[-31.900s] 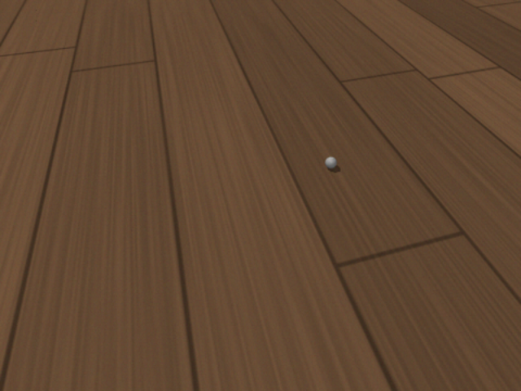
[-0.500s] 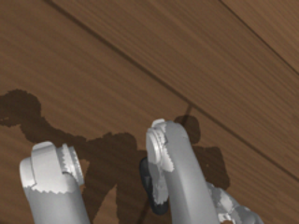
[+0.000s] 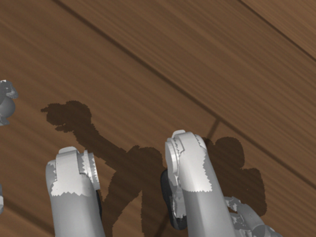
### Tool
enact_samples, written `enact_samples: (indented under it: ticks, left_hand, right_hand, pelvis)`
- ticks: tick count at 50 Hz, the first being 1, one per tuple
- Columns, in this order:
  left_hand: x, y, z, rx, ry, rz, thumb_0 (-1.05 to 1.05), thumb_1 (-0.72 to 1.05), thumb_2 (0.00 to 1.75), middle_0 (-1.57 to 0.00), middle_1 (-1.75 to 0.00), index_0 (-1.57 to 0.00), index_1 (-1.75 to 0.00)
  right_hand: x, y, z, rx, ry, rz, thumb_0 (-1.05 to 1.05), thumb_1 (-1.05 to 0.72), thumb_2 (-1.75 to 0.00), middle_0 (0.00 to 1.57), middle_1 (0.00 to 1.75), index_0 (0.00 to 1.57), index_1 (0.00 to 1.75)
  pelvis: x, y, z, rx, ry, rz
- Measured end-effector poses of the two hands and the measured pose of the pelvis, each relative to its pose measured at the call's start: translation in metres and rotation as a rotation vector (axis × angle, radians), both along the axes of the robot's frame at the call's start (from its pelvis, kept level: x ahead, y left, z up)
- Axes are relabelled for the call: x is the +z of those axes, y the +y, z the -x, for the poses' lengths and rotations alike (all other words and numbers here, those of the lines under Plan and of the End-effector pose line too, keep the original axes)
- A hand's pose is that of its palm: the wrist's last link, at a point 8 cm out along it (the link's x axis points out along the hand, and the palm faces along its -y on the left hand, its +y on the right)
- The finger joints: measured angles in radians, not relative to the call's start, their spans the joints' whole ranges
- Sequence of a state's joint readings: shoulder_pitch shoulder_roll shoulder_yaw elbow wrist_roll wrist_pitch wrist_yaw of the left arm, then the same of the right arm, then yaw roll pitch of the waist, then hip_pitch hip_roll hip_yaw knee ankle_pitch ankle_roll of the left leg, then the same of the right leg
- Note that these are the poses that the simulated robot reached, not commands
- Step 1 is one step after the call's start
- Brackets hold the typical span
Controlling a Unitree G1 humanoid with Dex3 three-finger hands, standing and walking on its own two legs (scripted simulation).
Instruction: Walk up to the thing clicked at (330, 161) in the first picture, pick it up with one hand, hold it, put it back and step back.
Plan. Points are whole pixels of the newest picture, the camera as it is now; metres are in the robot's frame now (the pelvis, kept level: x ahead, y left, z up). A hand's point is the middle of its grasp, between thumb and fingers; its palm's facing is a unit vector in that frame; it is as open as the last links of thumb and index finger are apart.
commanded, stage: settle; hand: left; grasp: from above
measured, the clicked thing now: out of the picture +0.44 +0.36 -0.17
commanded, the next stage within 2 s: lift in 0.02 s
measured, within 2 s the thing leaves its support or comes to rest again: neither
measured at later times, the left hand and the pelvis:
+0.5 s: hand out of the picture +0.40 +0.35 -0.07, palm faces -0.45 -0.12 -0.89, open 8.3 cm; pelvis +0.00 +0.00 +0.05, yaw +2 degrees
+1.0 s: hand out of the picture +0.34 +0.33 +0.11, palm faces -0.40 -0.15 -0.91, open 8.4 cm; pelvis +0.00 +0.00 +0.19, yaw +6 degrees
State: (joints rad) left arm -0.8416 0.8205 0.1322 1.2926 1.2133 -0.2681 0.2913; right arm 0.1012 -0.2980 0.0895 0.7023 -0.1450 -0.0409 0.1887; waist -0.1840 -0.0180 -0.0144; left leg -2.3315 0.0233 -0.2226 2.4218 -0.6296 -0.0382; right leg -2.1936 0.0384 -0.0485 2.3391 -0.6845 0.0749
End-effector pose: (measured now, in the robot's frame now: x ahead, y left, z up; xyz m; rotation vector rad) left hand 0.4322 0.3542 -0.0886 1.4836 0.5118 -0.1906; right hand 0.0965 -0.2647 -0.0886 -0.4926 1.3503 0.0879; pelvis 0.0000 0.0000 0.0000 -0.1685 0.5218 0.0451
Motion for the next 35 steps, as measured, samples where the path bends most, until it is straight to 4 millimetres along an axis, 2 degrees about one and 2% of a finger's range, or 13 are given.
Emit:
enact_samples:
  ticks: [10,17,24,35]
  left_hand:
    - [0.018,-0.001,-0.003,0.001,-0.006,-0.009,0.0,0.2,0.37,-0.82,-0.51,-0.86,-0.47]
    - [0.036,-0.001,0.004,0.033,0.01,0.006,0.0,0.2,0.37,-0.82,-0.51,-0.85,-0.48]
    - [0.067,0.002,0.019,0.036,0.029,0.005,-0.01,0.19,0.39,-0.82,-0.51,-0.85,-0.48]
    - [0.136,0.0,0.045,0.022,-0.003,0.014,0.0,0.18,0.45,-0.78,-0.55,-0.82,-0.53]
  right_hand:
    - [0.009,-0.003,0.022,-0.065,0.034,0.028,0.01,-0.93,-0.9,0.2,0.3,0.2,0.3]
    - [0.02,-0.001,0.025,-0.111,0.028,0.026,0.01,-0.93,-0.91,0.2,0.3,0.2,0.3]
    - [0.036,0.0,0.012,-0.127,-0.008,0.014,0.01,-0.93,-0.91,0.2,0.3,0.2,0.3]
    - [0.078,0.008,-0.028,-0.124,-0.13,-0.006,0.01,-0.93,-0.91,0.2,0.3,0.2,0.3]
  pelvis:
    - [0.01,0.0,0.003,0.006,0.015,-0.005]
    - [0.025,0.0,0.003,0.017,0.036,-0.011]
    - [0.046,0.001,0.003,0.027,0.047,-0.021]
    - [0.091,0.003,0.003,0.045,0.046,-0.029]
